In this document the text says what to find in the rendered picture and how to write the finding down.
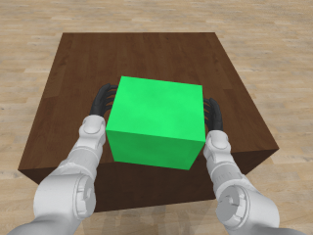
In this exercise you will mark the right robot hand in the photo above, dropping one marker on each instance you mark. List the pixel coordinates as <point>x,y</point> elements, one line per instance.
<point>214,121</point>

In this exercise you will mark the pedestal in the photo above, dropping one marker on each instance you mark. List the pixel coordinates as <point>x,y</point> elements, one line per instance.
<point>85,61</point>

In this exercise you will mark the right robot forearm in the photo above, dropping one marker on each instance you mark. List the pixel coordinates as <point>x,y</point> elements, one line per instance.
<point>221,167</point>

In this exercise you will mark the right robot upper arm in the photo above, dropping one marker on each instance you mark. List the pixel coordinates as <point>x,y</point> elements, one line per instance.
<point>245,212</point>

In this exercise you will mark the left robot forearm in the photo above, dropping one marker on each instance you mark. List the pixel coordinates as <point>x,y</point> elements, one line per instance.
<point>86,153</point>

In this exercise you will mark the carton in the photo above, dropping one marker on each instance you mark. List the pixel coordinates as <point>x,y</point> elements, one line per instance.
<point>156,122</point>

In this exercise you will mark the left robot upper arm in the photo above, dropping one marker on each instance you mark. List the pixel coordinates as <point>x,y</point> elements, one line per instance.
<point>61,203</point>

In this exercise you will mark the left robot hand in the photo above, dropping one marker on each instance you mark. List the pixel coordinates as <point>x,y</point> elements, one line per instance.
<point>99,107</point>

